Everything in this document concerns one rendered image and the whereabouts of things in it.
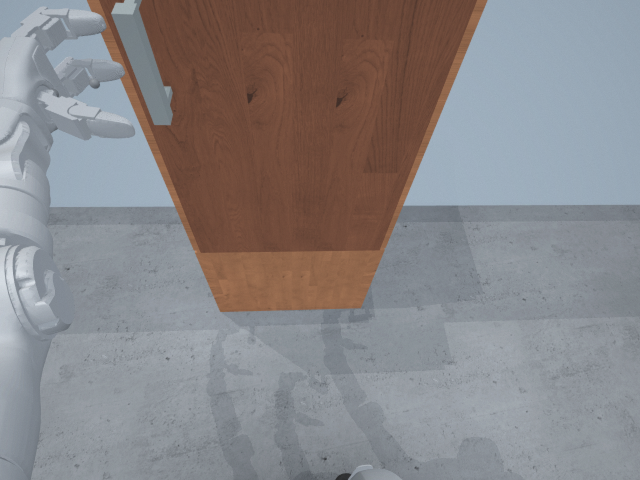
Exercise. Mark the robot left hand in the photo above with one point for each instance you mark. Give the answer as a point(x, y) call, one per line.
point(26, 74)

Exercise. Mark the robot left upper arm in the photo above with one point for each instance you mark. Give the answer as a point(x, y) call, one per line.
point(35, 304)

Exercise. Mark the cupboard door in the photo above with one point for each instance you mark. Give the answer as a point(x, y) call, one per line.
point(295, 123)

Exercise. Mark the left robot forearm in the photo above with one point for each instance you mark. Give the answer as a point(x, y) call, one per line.
point(25, 142)

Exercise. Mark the handle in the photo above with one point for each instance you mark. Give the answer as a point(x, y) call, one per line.
point(129, 24)

